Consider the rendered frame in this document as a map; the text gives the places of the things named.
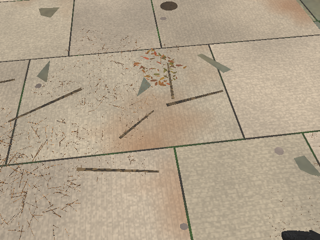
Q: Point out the robot right hand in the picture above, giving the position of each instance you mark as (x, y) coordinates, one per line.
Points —
(300, 235)

